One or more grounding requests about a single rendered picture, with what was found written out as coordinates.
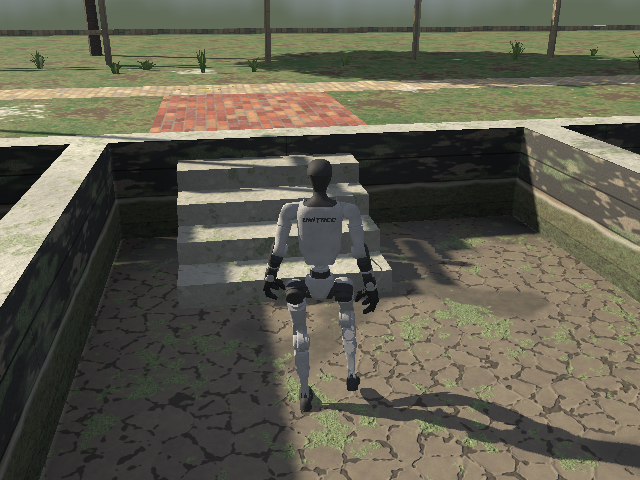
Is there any right robot upper arm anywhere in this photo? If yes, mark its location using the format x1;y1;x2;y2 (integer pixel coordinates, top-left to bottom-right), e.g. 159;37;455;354
341;202;367;259

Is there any robot right hand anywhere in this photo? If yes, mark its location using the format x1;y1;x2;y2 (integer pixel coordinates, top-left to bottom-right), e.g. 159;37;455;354
355;287;379;314

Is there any robot right forearm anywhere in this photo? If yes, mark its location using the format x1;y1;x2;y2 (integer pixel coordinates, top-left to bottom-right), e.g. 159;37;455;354
357;243;377;291

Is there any right robot foot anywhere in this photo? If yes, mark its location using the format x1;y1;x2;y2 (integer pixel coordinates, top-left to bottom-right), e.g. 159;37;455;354
346;374;360;391

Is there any robot left hand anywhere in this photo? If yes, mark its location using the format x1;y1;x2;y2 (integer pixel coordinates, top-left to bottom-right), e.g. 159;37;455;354
262;278;285;300

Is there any left robot upper arm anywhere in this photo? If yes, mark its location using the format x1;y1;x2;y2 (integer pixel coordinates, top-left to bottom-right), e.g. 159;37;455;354
272;202;299;257

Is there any robot left forearm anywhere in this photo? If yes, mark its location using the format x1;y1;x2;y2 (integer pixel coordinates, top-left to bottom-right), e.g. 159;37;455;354
264;241;283;282

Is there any robot left thigh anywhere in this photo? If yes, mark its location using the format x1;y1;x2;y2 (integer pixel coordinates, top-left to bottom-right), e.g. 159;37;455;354
285;279;310;352

